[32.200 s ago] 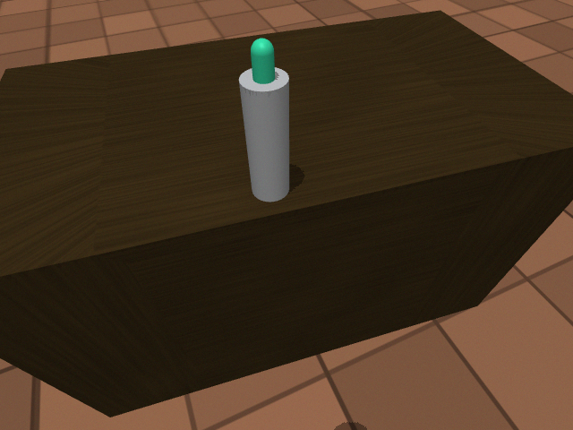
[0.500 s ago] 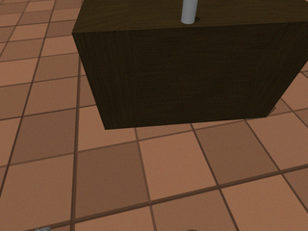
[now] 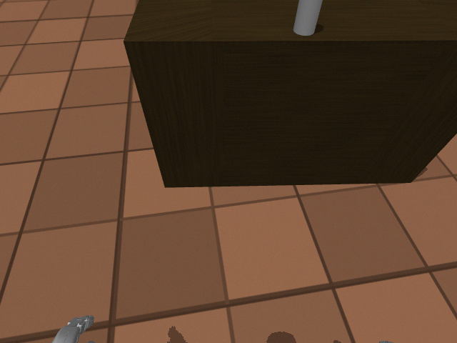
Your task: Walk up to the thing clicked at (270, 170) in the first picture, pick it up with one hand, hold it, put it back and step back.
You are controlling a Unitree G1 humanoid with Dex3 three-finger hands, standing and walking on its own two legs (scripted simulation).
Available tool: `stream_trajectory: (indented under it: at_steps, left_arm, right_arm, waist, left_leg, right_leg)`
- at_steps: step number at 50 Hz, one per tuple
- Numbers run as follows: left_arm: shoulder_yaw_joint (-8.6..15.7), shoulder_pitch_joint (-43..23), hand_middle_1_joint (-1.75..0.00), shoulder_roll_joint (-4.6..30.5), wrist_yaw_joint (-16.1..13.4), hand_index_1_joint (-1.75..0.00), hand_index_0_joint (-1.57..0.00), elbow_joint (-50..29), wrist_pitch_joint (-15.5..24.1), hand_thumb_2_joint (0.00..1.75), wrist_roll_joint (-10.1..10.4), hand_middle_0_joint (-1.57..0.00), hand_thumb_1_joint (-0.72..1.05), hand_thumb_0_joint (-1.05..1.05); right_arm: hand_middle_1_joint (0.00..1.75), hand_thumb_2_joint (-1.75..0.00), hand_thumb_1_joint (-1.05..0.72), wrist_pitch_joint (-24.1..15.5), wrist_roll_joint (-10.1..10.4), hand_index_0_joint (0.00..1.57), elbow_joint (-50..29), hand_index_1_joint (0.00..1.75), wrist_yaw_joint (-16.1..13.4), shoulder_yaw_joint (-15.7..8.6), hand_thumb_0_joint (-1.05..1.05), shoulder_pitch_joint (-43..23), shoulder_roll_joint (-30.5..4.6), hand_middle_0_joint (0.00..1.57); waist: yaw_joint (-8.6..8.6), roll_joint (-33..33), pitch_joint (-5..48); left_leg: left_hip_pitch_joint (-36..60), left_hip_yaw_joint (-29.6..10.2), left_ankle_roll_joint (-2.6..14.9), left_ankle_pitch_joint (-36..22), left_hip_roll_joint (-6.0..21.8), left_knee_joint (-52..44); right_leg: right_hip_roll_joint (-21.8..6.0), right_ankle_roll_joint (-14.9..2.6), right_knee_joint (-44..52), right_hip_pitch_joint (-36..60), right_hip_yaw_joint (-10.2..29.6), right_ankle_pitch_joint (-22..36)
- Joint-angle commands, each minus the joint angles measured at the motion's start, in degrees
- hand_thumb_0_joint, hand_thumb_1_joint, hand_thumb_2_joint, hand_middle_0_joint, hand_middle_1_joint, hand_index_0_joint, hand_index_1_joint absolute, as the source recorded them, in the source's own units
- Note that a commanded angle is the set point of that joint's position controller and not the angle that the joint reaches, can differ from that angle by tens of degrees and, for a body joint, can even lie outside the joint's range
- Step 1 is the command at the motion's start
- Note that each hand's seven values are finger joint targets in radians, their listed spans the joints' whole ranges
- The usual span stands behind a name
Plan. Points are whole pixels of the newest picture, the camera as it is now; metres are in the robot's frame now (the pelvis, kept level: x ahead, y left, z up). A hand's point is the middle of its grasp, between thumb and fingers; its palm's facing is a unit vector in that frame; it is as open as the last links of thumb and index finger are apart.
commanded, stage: step back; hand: right
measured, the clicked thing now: out of the picture +1.01 -0.22 +0.16
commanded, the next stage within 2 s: stand in 0.18 s
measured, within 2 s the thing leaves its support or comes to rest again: neither
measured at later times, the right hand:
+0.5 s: hand out of the picture +0.09 -0.26 -0.14, palm faces -0.02 +0.95 -0.32, open 7.4 cm
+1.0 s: hand out of the picture +0.03 -0.28 -0.15, palm faces -0.01 +0.95 -0.31, open 7.4 cm
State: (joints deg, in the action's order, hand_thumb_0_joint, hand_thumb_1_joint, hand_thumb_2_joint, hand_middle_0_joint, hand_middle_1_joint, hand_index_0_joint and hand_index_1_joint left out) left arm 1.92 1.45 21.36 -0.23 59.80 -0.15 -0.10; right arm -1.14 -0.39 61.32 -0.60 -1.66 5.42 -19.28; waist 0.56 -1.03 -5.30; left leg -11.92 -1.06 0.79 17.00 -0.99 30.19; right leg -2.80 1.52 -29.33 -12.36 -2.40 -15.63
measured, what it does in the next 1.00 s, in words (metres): stands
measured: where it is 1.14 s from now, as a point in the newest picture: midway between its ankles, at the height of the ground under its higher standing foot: outside the picture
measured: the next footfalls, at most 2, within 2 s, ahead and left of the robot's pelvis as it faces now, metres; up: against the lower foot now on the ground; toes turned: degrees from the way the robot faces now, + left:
none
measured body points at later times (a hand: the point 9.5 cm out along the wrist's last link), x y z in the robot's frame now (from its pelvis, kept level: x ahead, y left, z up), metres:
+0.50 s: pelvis -0.01 -0.02 +0.01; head +0.00 -0.02 +0.46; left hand +0.06 +0.28 -0.12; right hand +0.09 -0.31 -0.12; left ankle -0.01 +0.11 -0.74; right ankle +0.00 -0.14 -0.74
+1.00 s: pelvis -0.02 -0.03 +0.01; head -0.01 -0.03 +0.46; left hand +0.06 +0.28 -0.12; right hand +0.03 -0.33 -0.13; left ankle -0.01 +0.11 -0.74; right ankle +0.00 -0.14 -0.74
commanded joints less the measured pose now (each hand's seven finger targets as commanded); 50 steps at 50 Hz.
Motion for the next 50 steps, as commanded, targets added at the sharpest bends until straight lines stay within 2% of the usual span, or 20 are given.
stream_trajectory:
  at_steps: [1, 3, 6, 8, 9, 12, 19, 22, 27, 32, 33, 35, 37, 41, 45, 48, 50]
  left_arm:
    - [2.2, -1.9, -0.3, 11.3, -0.5, -0.3, -0.2, -3.0, 1.4, 0.9, -0.2, -0.2, 0.9, 0.0]
    - [2.1, -2.4, -0.3, 11.2, -0.4, -0.3, -0.2, -2.3, 1.3, 0.9, -0.4, -0.2, 0.9, 0.0]
    - [2.2, -2.1, -0.3, 11.5, -0.3, -0.3, -0.2, -1.6, 1.6, 0.9, -0.6, -0.2, 0.9, 0.0]
    - [2.1, -2.0, -0.3, 11.7, -0.2, -0.3, -0.2, -1.2, 1.8, 0.9, -0.7, -0.2, 0.9, 0.0]
    - [0.8, -0.8, -0.3, 9.7, -0.1, -0.3, -0.2, 0.2, 1.9, 0.9, -0.1, -0.2, 0.9, 0.0]
    - [0.8, -1.3, -0.3, 10.0, -0.3, -0.3, -0.2, 0.4, 2.4, 0.9, -0.1, -0.2, 0.9, 0.0]
    - [0.7, 0.1, -0.3, 10.9, -0.3, -0.3, -0.2, 1.5, 2.9, 0.9, -0.5, -0.2, 0.9, 0.0]
    - [0.7, 0.7, -0.3, 11.2, -0.2, -0.3, -0.2, 1.9, 2.9, 0.9, -0.4, -0.2, 0.9, 0.0]
    - [0.7, 1.7, -0.3, 11.2, -0.2, -0.3, -0.2, 2.1, 2.8, 0.9, -0.5, -0.2, 0.9, 0.0]
    - [0.5, 2.3, -0.3, 10.9, 0.0, -0.3, -0.2, 2.3, 2.5, 0.9, -0.5, -0.2, 0.9, 0.0]
    - [0.5, 2.1, -0.3, 11.1, 0.1, -0.3, -0.2, 2.3, 2.4, 0.9, -0.5, -0.2, 0.9, 0.0]
    - [0.5, 2.4, -0.3, 11.3, 0.0, -0.3, -0.2, 2.1, 2.5, 0.9, -0.6, -0.2, 0.9, 0.0]
    - [0.6, 2.0, -0.3, 11.7, 0.1, -0.3, -0.2, 1.8, 2.6, 0.9, -0.6, -0.2, 0.9, 0.0]
    - [0.6, 1.9, -0.3, 11.5, 0.2, -0.3, -0.2, 1.6, 2.3, 0.9, -0.3, -0.2, 0.9, 0.0]
    - [0.6, 2.3, -0.3, 12.1, 0.2, -0.3, -0.2, 1.7, 2.2, 0.9, -0.3, -0.2, 0.9, 0.0]
    - [0.3, 2.5, -0.3, 11.5, 0.2, -0.3, -0.2, 1.5, 2.4, 0.9, -0.3, -0.2, 0.9, 0.0]
    - [0.2, 2.7, -0.3, 11.4, 0.2, -0.3, -0.2, 1.5, 2.5, 0.9, -0.3, -0.2, 0.9, 0.0]
  right_arm:
    - [0.3, -0.9, -0.9, -0.6, -0.3, 0.2, -2.5, 0.3, -0.9, -2.4, 0.0, -2.1, -13.0, 0.2]
    - [0.3, -0.9, -0.9, -0.5, -0.5, 0.2, -2.2, 0.3, -0.7, -2.2, 0.0, -3.6, -12.7, 0.2]
    - [0.3, -0.9, -0.9, -0.5, -0.5, 0.2, -1.8, 0.3, -0.4, -2.0, 0.0, -4.5, -12.4, 0.2]
    - [0.3, -0.9, -0.9, -0.4, -0.6, 0.2, -1.7, 0.3, -0.2, -1.8, 0.0, -5.4, -11.9, 0.2]
    - [0.3, -0.9, -0.9, -0.6, -0.1, 0.2, -1.8, 0.3, 0.1, -1.5, 0.0, -4.6, -12.1, 0.2]
    - [0.3, -0.9, -0.9, -0.8, -0.1, 0.2, -1.4, 0.3, 0.4, -1.7, 0.0, -4.9, -12.8, 0.2]
    - [0.3, -0.9, -0.9, -0.8, 0.0, 0.2, -1.3, 0.3, 0.6, -1.5, 0.0, -5.6, -12.0, 0.2]
    - [0.3, -0.9, -0.9, -0.7, -0.1, 0.2, -0.8, 0.3, 0.7, -1.2, 0.0, -5.0, -11.9, 0.2]
    - [0.3, -0.9, -0.9, -0.7, -0.1, 0.2, -0.4, 0.3, 0.7, -1.1, 0.0, -4.4, -12.1, 0.2]
    - [0.3, -0.9, -0.9, -0.6, -0.2, 0.2, 0.2, 0.3, 0.8, -1.0, 0.0, -3.2, -12.2, 0.2]
    - [0.3, -0.9, -0.9, -0.6, -0.2, 0.2, 0.3, 0.3, 0.8, -0.9, 0.0, -2.6, -12.3, 0.2]
    - [0.3, -0.9, -0.9, -0.5, -0.2, 0.2, 0.1, 0.3, 1.0, -1.0, 0.0, -2.3, -12.2, 0.2]
    - [0.3, -0.9, -0.9, -0.6, -0.3, 0.2, 0.2, 0.3, 0.9, -0.9, 0.0, -1.5, -12.3, 0.2]
    - [0.3, -0.9, -0.9, -0.7, -0.5, 0.2, 0.8, 0.3, 0.8, -0.6, 0.0, -0.2, -12.4, 0.2]
    - [0.3, -0.9, -0.9, -0.6, -0.4, 0.2, 0.5, 0.3, 0.7, -0.5, 0.0, 0.1, -12.4, 0.2]
    - [0.3, -0.9, -0.9, -0.7, -0.3, 0.2, 0.5, 0.3, 0.7, -0.6, 0.0, -0.1, -12.9, 0.2]
    - [0.3, -0.9, -0.9, -0.7, -0.4, 0.2, 0.7, 0.3, 0.7, -0.4, 0.0, 0.2, -12.7, 0.2]
  waist:
    - [0.2, 2.4, 11.7]
    - [0.3, 1.8, 10.0]
    - [0.32, -0.1, 9.7]
    - [0.42, -0.6, 8.1]
    - [-0.8, 0.5, 7.7]
    - [-0.77, 1.1, 8.9]
    - [-0.59, 0.5, 9.1]
    - [-0.47, 1.0, 7.5]
    - [-0.25, 1.2, 7.4]
    - [0.0, 1.0, 4.6]
    - [-0.38, 0.8, 4.4]
    - [-0.29, -0.4, 4.7]
    - [-0.7, 0.0, 5.7]
    - [-0.48, 1.1, 4.4]
    - [-0.37, -0.2, 4.4]
    - [-0.54, 0.7, 6.4]
    - [-0.3, 0.6, 6.3]
  left_leg:
    - [1.6, -5.9, 1.5, -24.5, 8.0, -6.0]
    - [0.8, -6.2, 1.4, -20.2, 7.9, -7.8]
    - [1.4, -5.2, 1.11, -19.6, 7.3, -7.7]
    - [2.2, -4.5, 0.66, -16.9, 6.7, -8.1]
    - [5.3, -5.8, 0.64, -17.1, 7.5, -10.5]
    - [6.4, -5.9, 0.52, -21.0, 8.2, -11.3]
    - [7.3, -5.1, 0.31, -19.0, 8.4, -14.0]
    - [6.6, -4.7, 0.0, -14.4, 7.9, -15.0]
    - [6.4, -4.7, -0.11, -12.9, 7.9, -15.2]
    - [3.9, -5.1, -0.26, -7.5, 7.6, -16.1]
    - [3.4, -4.9, -0.14, -6.3, 7.4, -15.8]
    - [3.8, -4.8, -0.08, -7.0, 7.4, -15.3]
    - [4.3, -4.8, -0.12, -7.6, 7.5, -15.1]
    - [2.6, -4.9, -0.2, -5.2, 7.5, -15.9]
    - [3.0, -5.0, -0.26, -5.9, 7.7, -15.9]
    - [4.1, -4.8, -0.11, -9.1, 8.1, -15.0]
    - [4.3, -4.6, -0.22, -9.6, 8.1, -15.0]
  right_leg:
    - [-4.4, -3.48, 2.3, 8.2, 3.2, 14.8]
    - [-4.4, -3.15, 3.8, 7.6, 3.4, 12.6]
    - [-4.9, -3.2, 5.9, 8.6, 3.8, 14.1]
    - [-5.4, -3.11, 8.1, 6.9, 4.8, 13.1]
    - [-5.5, -3.19, 9.7, 5.0, 5.9, 13.4]
    - [-5.3, -2.69, 10.3, 7.7, 5.1, 16.5]
    - [-5.5, -2.37, 12.2, 9.5, 5.1, 16.7]
    - [-5.4, -2.27, 13.7, 8.2, 5.8, 12.5]
    - [-5.4, -2.5, 13.9, 8.0, 6.0, 11.3]
    - [-4.9, -2.45, 15.4, 5.8, 6.4, 3.7]
    - [-5.1, -2.45, 15.8, 5.5, 6.7, 2.3]
    - [-5.3, -2.47, 16.4, 5.3, 7.3, 1.2]
    - [-5.4, -2.71, 16.1, 5.3, 7.6, 3.4]
    - [-5.1, -2.72, 15.6, 4.8, 7.5, 1.7]
    - [-4.9, -2.69, 15.5, 4.2, 7.6, 0.8]
    - [-4.9, -2.81, 14.6, 6.0, 7.3, 6.7]
    - [-5.0, -2.71, 14.5, 6.3, 7.3, 7.3]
